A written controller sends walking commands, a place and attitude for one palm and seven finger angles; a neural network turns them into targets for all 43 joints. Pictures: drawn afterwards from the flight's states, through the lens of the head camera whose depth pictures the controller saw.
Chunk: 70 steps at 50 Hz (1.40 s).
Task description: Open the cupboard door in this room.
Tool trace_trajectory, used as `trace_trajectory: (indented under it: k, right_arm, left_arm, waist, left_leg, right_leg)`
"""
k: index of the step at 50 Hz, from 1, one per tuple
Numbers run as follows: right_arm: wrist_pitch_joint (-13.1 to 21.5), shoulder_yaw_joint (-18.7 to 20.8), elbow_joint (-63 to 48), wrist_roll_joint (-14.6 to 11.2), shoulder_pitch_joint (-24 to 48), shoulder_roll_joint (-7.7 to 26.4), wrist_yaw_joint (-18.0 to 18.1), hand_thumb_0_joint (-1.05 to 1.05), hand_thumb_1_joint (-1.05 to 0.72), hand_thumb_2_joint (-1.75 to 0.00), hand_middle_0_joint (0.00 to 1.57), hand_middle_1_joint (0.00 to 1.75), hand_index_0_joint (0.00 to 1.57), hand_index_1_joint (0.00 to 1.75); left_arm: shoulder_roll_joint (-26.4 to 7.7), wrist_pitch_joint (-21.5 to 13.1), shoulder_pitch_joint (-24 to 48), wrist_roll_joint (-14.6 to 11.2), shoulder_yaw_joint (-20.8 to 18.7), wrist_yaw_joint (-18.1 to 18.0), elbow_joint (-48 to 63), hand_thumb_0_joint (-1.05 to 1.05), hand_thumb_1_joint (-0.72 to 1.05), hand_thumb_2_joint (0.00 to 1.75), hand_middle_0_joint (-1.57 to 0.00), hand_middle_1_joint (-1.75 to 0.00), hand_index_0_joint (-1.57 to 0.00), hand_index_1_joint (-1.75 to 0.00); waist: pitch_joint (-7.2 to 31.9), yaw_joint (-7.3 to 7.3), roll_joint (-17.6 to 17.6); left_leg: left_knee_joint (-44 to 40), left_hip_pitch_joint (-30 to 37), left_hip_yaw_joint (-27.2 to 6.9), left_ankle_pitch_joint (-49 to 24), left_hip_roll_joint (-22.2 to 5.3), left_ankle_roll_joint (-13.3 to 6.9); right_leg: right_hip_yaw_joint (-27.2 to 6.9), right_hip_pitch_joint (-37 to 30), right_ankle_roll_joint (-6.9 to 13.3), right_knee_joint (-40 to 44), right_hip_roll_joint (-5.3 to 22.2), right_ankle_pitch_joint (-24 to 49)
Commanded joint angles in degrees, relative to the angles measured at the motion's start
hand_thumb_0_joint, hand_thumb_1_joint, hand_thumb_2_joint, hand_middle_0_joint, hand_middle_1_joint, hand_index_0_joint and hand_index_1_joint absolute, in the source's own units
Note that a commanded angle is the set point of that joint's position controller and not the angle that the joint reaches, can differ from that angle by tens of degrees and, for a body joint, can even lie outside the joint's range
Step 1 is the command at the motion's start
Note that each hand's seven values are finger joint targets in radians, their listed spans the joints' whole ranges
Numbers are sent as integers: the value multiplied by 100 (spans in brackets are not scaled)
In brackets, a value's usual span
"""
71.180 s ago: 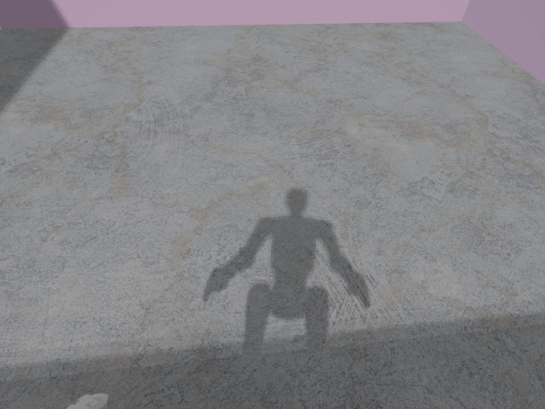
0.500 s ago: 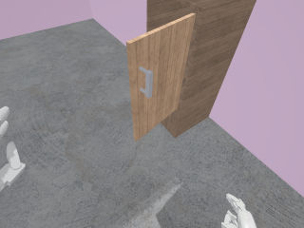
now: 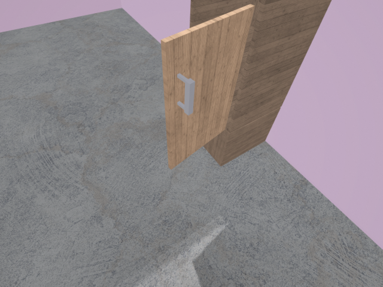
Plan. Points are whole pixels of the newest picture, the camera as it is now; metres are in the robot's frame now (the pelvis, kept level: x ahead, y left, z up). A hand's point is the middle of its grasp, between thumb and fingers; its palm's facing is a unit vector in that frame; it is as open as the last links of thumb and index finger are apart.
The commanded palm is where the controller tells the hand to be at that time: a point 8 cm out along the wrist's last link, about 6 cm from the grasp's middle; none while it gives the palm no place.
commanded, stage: let the arm hang, fingers relaxed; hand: left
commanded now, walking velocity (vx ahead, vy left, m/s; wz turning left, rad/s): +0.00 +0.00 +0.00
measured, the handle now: (184, 94) +0.63 +0.06 +0.01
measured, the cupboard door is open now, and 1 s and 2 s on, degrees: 100 100 100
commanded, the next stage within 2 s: look to check the result in 0.68 s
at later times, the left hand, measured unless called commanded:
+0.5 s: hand out of the picture +0.01 +0.16 -0.17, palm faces +0.02 -0.98 -0.18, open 7.3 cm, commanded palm none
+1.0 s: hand out of the picture +0.00 +0.16 -0.17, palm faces +0.03 -0.98 -0.18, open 7.4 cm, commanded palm none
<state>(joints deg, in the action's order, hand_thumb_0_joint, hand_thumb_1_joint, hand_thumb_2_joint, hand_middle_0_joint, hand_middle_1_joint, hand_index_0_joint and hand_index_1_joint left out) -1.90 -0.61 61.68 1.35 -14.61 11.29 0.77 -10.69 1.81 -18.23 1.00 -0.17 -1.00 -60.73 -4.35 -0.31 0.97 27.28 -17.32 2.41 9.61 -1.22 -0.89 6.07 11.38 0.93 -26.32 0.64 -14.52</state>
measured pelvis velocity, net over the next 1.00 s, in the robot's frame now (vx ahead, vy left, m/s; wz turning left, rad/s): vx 0.02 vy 0.00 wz -0.01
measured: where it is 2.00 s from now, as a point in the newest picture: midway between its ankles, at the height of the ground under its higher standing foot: outside the picture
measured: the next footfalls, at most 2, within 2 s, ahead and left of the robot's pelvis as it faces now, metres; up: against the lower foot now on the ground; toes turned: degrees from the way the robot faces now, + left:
none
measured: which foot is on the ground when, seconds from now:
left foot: down 0.00-1.00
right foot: down 0.00-1.00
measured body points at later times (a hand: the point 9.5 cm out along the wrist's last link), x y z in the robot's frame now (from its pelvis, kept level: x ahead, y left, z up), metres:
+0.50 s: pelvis +0.01 +0.00 +0.00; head +0.01 -0.01 +0.45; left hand +0.01 +0.21 -0.16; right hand -0.01 -0.20 -0.17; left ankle +0.05 +0.11 -0.74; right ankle +0.00 -0.11 -0.74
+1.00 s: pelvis +0.02 +0.00 +0.00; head +0.04 +0.00 +0.45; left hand +0.00 +0.21 -0.16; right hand +0.01 -0.22 -0.16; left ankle +0.05 +0.11 -0.74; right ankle +0.00 -0.11 -0.74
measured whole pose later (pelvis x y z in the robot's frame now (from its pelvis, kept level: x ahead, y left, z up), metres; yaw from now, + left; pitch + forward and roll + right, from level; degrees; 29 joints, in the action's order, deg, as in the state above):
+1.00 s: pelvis +0.02 +0.00 +0.00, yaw -1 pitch -1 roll +0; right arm -0.4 0.0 66.1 1.1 -14.8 7.8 2.0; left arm -7.4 0.0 -17.4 0.7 -0.5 -2.0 -65.7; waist -3.3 -0.1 -0.4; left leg 23.6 -12.4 3.3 9.8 -0.6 -0.8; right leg 5.2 7.1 0.6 -23.5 1.1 -15.0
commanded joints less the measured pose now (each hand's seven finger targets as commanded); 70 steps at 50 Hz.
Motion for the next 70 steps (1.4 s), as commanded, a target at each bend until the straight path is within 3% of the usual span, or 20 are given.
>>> trace_trajectory:
  k: [1,7,13,22,28,32,40,70]
  right_arm:
    - [122,158,-119,-31,-137,530,64,0,-90,-90,20,30,20,30]
    - [86,138,192,-21,-467,275,87,0,-90,-90,20,30,20,30]
    - [98,133,300,-4,-600,122,93,0,-90,-90,20,30,20,30]
    - [151,134,374,-5,-552,-35,98,0,-90,-90,20,30,20,30]
    - [152,135,340,2,-526,-22,108,0,-90,-90,20,30,20,30]
    - [160,146,305,-5,-513,24,110,0,-90,-90,20,30,20,30]
    - [182,146,307,-9,-446,107,126,0,-90,-90,20,30,20,30]
    - [214,109,349,-18,-268,237,138,0,-90,-90,20,30,20,30]
  left_arm:
    - [-659,-233,-157,-51,-135,-38,-41,0,90,90,-20,-30,-20,-30]
    - [-469,-201,-324,-63,-102,-82,-344,0,90,90,-20,-30,-20,-30]
    - [-316,-189,-424,-54,-119,-112,-401,0,90,90,-20,-30,-20,-30]
    - [-202,-231,-387,-49,-145,-147,-346,0,90,90,-20,-30,-20,-30]
    - [-211,-226,-316,-53,-150,-130,-342,0,90,90,-20,-30,-20,-30]
    - [-233,-242,-315,-54,-151,-123,-326,0,90,90,-20,-30,-20,-30]
    - [-234,-257,-306,-58,-146,-118,-366,0,90,90,-20,-30,-20,-30]
    - [-334,-274,-207,-63,-133,-112,-401,0,90,90,-20,-30,-20,-30]
  waist:
    - [409,74,-300]
    - [-21,97,-57]
    - [-137,77,-3]
    - [-165,48,-33]
    - [-241,53,-264]
    - [-123,58,-105]
    - [30,69,-200]
    - [-3,48,-105]
  left_leg:
    - [-547,590,-514,33,-432,-46]
    - [-639,491,-447,250,-416,-46]
    - [-723,387,-456,370,-404,-65]
    - [-682,422,-409,-89,-399,-53]
    - [-779,375,-424,63,-401,-40]
    - [-729,475,-414,-44,-397,-39]
    - [-741,644,-456,-340,-437,-55]
    - [-816,802,-437,-708,-468,-39]
  right_leg:
    - [-735,210,223,856,628,-130]
    - [-693,430,213,934,620,-531]
    - [-675,464,185,831,569,-569]
    - [-627,312,160,785,610,-123]
    - [-651,259,152,812,574,-96]
    - [-648,201,147,852,594,-78]
    - [-638,75,135,826,579,195]
    - [-609,-156,105,936,611,547]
